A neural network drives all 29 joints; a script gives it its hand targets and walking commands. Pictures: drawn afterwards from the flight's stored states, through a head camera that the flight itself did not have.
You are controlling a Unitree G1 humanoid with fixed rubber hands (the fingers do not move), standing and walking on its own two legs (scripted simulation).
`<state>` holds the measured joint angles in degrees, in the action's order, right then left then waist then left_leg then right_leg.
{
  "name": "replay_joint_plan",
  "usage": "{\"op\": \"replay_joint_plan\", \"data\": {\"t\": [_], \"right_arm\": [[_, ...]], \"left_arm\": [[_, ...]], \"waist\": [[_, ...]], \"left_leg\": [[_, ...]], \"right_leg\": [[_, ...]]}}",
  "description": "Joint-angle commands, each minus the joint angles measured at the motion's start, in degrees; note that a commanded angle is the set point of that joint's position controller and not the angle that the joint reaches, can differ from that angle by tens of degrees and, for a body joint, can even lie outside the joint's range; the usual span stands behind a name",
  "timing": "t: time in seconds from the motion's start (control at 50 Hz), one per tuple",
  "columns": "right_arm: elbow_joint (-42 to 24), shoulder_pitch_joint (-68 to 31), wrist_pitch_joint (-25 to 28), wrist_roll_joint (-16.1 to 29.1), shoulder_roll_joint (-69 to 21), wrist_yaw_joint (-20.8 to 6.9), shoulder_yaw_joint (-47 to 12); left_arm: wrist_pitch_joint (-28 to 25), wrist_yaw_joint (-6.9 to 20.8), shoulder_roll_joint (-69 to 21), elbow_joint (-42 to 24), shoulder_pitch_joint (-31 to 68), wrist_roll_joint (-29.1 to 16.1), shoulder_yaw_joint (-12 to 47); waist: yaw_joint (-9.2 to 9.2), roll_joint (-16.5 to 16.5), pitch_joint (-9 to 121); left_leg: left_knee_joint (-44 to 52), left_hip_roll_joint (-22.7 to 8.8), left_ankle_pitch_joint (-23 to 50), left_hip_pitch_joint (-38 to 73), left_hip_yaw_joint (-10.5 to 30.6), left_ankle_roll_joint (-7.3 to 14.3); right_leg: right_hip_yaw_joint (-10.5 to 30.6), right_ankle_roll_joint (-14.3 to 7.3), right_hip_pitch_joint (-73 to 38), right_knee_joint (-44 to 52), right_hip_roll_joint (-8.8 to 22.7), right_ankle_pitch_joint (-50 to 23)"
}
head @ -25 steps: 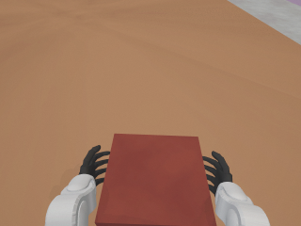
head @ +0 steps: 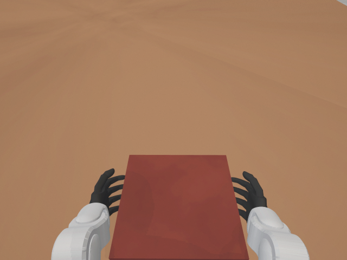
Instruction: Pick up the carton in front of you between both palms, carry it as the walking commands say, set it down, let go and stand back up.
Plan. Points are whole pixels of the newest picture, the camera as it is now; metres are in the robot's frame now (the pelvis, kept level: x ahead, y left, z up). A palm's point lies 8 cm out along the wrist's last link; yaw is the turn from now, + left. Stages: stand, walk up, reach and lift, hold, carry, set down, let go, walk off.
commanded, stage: carry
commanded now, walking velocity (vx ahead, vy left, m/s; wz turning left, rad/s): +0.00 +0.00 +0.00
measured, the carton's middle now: (177, 225) +0.23 +0.00 -0.02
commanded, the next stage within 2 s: hold in 1.92 s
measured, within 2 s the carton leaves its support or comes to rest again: neither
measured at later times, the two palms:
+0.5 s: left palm (121, 134) +0.42 +0.15 +0.07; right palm (241, 144) +0.40 -0.14 +0.07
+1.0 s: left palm (129, 148) +0.42 +0.14 +0.02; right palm (241, 159) +0.39 -0.15 +0.02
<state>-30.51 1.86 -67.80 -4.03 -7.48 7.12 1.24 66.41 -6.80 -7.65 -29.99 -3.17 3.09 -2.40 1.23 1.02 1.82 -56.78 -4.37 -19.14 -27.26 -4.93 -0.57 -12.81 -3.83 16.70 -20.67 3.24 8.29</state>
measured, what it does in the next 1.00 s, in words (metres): walks ahead: left foot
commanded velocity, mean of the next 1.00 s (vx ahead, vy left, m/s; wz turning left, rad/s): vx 0.00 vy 0.00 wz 0.00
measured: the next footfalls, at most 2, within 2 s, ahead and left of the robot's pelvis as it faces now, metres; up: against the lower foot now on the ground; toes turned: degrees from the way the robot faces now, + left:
left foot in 0.20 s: +0.23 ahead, +0.14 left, +0.00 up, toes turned -23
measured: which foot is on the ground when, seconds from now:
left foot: up 0.00-0.18, down 0.20-1.00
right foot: down 0.00-1.00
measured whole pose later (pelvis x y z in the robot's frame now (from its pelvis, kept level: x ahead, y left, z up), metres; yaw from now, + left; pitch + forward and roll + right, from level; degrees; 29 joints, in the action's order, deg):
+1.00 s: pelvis +0.14 +0.01 -0.02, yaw -5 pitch +2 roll +1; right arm -3.5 -4.3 -50.1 -10.8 -7.3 3.1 3.9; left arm 50.3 -2.7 -7.3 -3.3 4.4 10.7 -4.8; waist -0.2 -0.6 4.7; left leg -31.7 -4.1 -11.9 -21.3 -11.0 1.0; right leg -10.5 0.4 6.0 -29.7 3.9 25.3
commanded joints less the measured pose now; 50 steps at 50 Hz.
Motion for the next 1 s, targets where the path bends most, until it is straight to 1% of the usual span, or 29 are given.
{"op": "replay_joint_plan", "data": {"t": [0.0, 0.02, 0.06, 0.1, 0.12, 0.14, 0.16, 0.18, 0.2, 0.22, 0.24, 0.26, 0.28, 0.32, 0.36, 0.4, 0.46, 0.5, 0.6, 0.64, 0.68, 0.7, 0.76, 0.86, 0.92, 0.98], "right_arm": [[-4.81, -17.1, 3.01, 14.47, -51.84, -6.92, -38.07], [-5.29, -16.62, 3.16, 14.34, -51.36, -6.75, -38.29], [-7.11, -16.95, 3.02, 14.74, -49.83, -6.46, -38.67], [-8.95, -18.12, 2.39, 15.73, -47.68, -6.29, -38.83], [-9.25, -18.39, 1.87, 16.04, -46.35, -6.2, -38.6], [-9.21, -18.28, 1.29, 16.13, -44.81, -6.08, -38.16], [-9.03, -18.0, 0.65, 16.03, -42.97, -5.91, -37.4], [-8.83, -17.65, -0.13, 15.91, -40.92, -5.7, -36.38], [-8.26, -18.01, -0.91, 15.71, -38.59, -5.44, -35.26], [-6.37, -18.12, -1.38, 15.93, -37.76, -5.25, -34.22], [-4.29, -16.94, -1.57, 15.78, -37.88, -5.07, -33.1], [-3.23, -16.89, -1.75, 15.56, -38.35, -5.04, -32.45], [-2.25, -17.09, -1.84, 15.3, -39.29, -5.12, -31.99], [-1.78, -17.74, -1.69, 15.03, -41.32, -5.41, -31.75], [-2.22, -18.52, -1.25, 15.43, -43.55, -5.73, -32.39], [-2.83, -19.08, -0.67, 15.8, -45.42, -6.32, -33.54], [-2.87, -20.17, 0.42, 15.97, -47.01, -7.68, -35.45], [-2.01, -20.9, 1.32, 15.75, -46.95, -8.69, -36.28], [2.54, -22.59, 4.31, 14.34, -44.14, -10.7, -35.7], [4.47, -21.95, 5.62, 13.51, -42.67, -11.11, -34.65], [6.88, -22.35, 7.1, 12.41, -41.87, -11.43, -33.5], [6.97, -21.41, 7.95, 11.65, -40.01, -11.09, -32.56], [10.68, -22.21, 10.42, 9.5, -39.2, -11.28, -30.37], [15.54, -25.47, 15.47, 7.27, -38.21, -11.91, -27.81], [20.01, -26.94, 18.79, 5.86, -37.88, -12.38, -25.91], [25.17, -28.47, 22.41, 4.42, -38.02, -13.1, -23.7]], "left_arm": [[-1.71, 9.28, -49.34, -7.35, 20.63, -17.44, 37.94], [-1.84, 9.39, -48.71, -7.5, 20.15, -17.38, 38.0], [-1.85, 9.23, -47.07, -8.13, 18.71, -17.16, 37.85], [-1.46, 8.6, -45.01, -9.34, 18.3, -16.85, 37.41], [-1.04, 8.16, -43.85, -9.59, 18.32, -16.48, 37.03], [-0.5, 7.65, -42.52, -9.61, 18.52, -16.04, 36.62], [0.15, 7.09, -40.86, -9.36, 18.59, -15.45, 36.07], [0.83, 6.48, -39.36, -8.8, 18.64, -14.78, 35.45], [1.66, 5.83, -37.84, -8.17, 18.4, -14.19, 34.96], [2.58, 5.28, -36.43, -8.54, 18.62, -14.3, 35.0], [3.41, 5.0, -35.42, -8.85, 19.45, -14.44, 34.77], [3.89, 4.9, -35.87, -8.36, 20.48, -14.62, 35.15], [4.12, 4.95, -36.96, -7.47, 21.29, -14.87, 35.6], [3.93, 5.31, -39.3, -6.41, 22.55, -15.78, 36.43], [3.39, 5.76, -41.55, -6.28, 23.06, -16.33, 36.81], [2.71, 6.45, -43.57, -5.92, 22.46, -16.27, 37.12], [1.47, 7.79, -45.33, -4.66, 21.81, -15.32, 37.27], [0.46, 8.74, -45.47, -3.39, 21.83, -14.49, 37.16], [-2.77, 10.55, -42.87, 1.57, 23.41, -12.37, 35.48], [-4.19, 10.82, -41.43, 3.31, 22.91, -11.22, 34.38], [-5.61, 11.15, -40.76, 5.76, 23.47, -10.32, 33.31], [-6.32, 11.04, -38.63, 6.64, 22.14, -9.56, 31.76], [-8.85, 11.44, -38.13, 9.3, 24.36, -8.68, 30.8], [-13.95, 12.17, -36.92, 14.4, 27.3, -6.91, 28.23], [-17.4, 12.66, -36.61, 18.99, 29.02, -5.46, 26.34], [-21.1, 13.27, -36.96, 24.19, 30.82, -4.01, 24.35]], "waist": [[-1.22, -8.94, 18.25], [-1.26, -9.59, 17.67], [-0.85, -11.12, 16.56], [-0.47, -11.21, 15.42], [-0.5, -10.52, 14.68], [-0.84, -9.17, 13.8], [-1.05, -7.28, 12.59], [-1.13, -5.76, 12.58], [-0.76, -0.58, 14.12], [-0.99, 4.05, 16.82], [-1.14, 7.72, 16.69], [-1.01, 7.39, 16.55], [-1.0, 5.82, 16.46], [-1.12, 5.14, 17.04], [-1.32, 2.64, 19.07], [-1.37, 0.84, 20.41], [-1.41, 0.09, 20.52], [-1.4, -0.23, 19.84], [-1.53, -2.51, 18.07], [-1.48, -2.65, 17.45], [-1.46, -2.54, 17.07], [-1.46, -2.51, 16.87], [-1.48, -2.93, 15.71], [-1.39, -2.32, 14.18], [-1.39, -1.9, 13.63], [-1.38, -1.75, 13.22]], "left_leg": [[11.95, 0.22, 3.2, 1.21, -0.78, -0.64], [16.15, 0.86, 4.65, 2.19, -1.8, -0.82], [21.39, 1.64, 8.85, 3.72, -3.35, -0.93], [25.05, 1.59, 13.94, 5.87, -4.36, -0.91], [27.56, 1.48, 16.79, 7.81, -4.86, -0.86], [32.16, 1.35, 21.29, 10.84, -5.61, -0.83], [36.88, 0.72, 26.72, 13.96, -5.61, -0.97], [36.84, -2.05, 31.55, 18.99, -3.92, -0.79], [31.87, -7.83, 51.1, 25.64, 1.05, 0.95], [29.13, -11.67, 58.26, 30.79, 4.63, 5.14], [30.97, -12.45, 54.47, 28.36, 7.14, 6.88], [32.0, -11.67, 51.48, 26.55, 6.76, 6.93], [31.15, -10.31, 51.12, 25.79, 5.24, 6.31], [28.8, -7.88, 51.35, 25.04, 2.22, 4.17], [26.62, -6.96, 51.83, 25.45, 0.86, 4.0], [25.38, -6.51, 53.69, 25.46, 0.12, 4.24], [24.96, -6.13, 55.36, 25.25, -0.21, 4.44], [24.98, -5.81, 54.04, 24.31, -0.21, 4.35], [24.59, -4.34, 43.03, 18.85, -1.14, 3.13], [24.34, -4.19, 40.68, 18.24, -1.42, 2.9], [23.98, -4.24, 38.99, 17.9, -1.45, 2.91], [23.76, -4.26, 37.61, 17.61, -1.56, 2.97], [23.69, -4.16, 32.69, 16.35, -1.86, 2.83], [25.07, -4.67, 31.69, 17.51, -1.72, 2.89], [26.15, -4.9, 29.72, 17.45, -1.36, 2.88], [27.17, -4.94, 27.13, 17.26, -1.14, 2.79]], "right_leg": [[6.92, -1.98, -17.55, 4.85, 12.62, -36.81], [4.96, -1.92, -17.14, 4.15, 11.76, -37.77], [3.45, -1.69, -16.55, 3.27, 11.38, -37.47], [2.73, -1.18, -15.41, 2.22, 10.96, -33.17], [2.36, -0.68, -14.37, 0.98, 10.42, -29.98], [1.68, 0.28, -12.9, -1.21, 9.62, -26.61], [1.61, 1.7, -11.4, -3.45, 8.5, -22.5], [2.21, 2.91, -8.23, -5.67, 8.05, -17.09], [2.36, 4.65, -3.03, -9.04, 6.1, -7.94], [5.55, 5.76, -0.12, -8.63, 4.9, 1.05], [6.0, 6.01, -1.0, -7.9, 4.12, 7.09], [6.46, 6.03, -2.89, -6.78, 4.24, 6.45], [6.74, 6.11, -4.56, -5.43, 4.33, 3.71], [6.5, 6.37, -6.86, -3.98, 4.48, -3.52], [6.25, 6.49, -8.4, -5.38, 4.73, -11.02], [6.12, 6.73, -8.99, -6.64, 4.76, -15.73], [5.87, 7.02, -8.95, -6.82, 4.31, -16.75], [5.85, 7.01, -9.45, -5.88, 4.18, -16.91], [5.85, 6.29, -12.57, -6.53, 5.72, -25.64], [5.64, 5.94, -12.3, -6.66, 6.23, -26.61], [5.42, 5.64, -11.83, -6.63, 6.5, -26.13], [5.34, 5.47, -11.84, -6.52, 6.67, -25.97], [4.85, 4.89, -11.21, -6.36, 7.25, -23.89], [4.63, 4.44, -8.07, -5.43, 6.72, -13.85], [4.97, 4.23, -7.17, -4.68, 6.45, -8.28], [5.38, 3.95, -6.35, -4.03, 6.36, -4.39]]}}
